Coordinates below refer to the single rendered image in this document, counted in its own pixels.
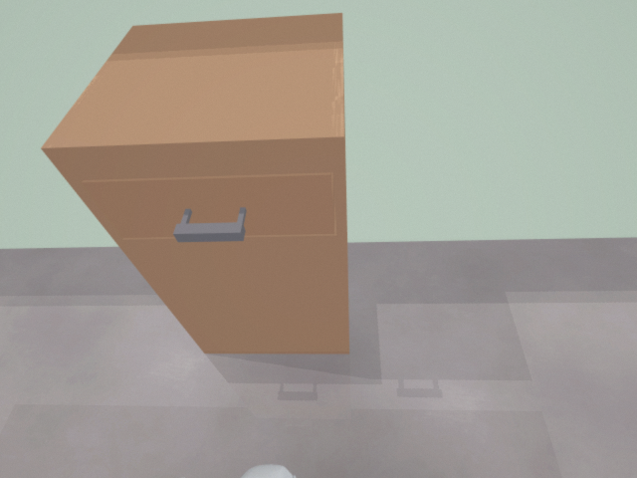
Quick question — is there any drawer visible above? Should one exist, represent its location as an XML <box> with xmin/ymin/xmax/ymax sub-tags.
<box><xmin>82</xmin><ymin>172</ymin><xmax>334</xmax><ymax>238</ymax></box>

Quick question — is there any cabinet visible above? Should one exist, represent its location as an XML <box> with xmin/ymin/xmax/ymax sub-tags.
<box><xmin>41</xmin><ymin>13</ymin><xmax>349</xmax><ymax>355</ymax></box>

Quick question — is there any handle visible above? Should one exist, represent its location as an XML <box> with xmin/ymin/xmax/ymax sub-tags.
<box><xmin>173</xmin><ymin>207</ymin><xmax>247</xmax><ymax>242</ymax></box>

